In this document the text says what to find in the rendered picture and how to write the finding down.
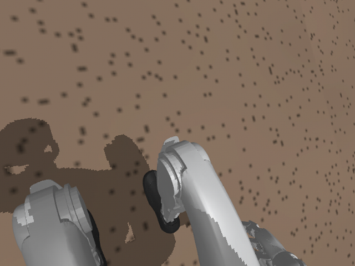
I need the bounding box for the right robot foot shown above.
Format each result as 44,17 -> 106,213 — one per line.
143,170 -> 180,233

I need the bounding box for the right robot arm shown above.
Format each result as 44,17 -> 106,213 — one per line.
272,252 -> 306,266

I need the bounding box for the right robot hand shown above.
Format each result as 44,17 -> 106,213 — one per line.
241,220 -> 286,266

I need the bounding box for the left robot foot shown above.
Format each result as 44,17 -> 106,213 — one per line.
87,209 -> 107,266

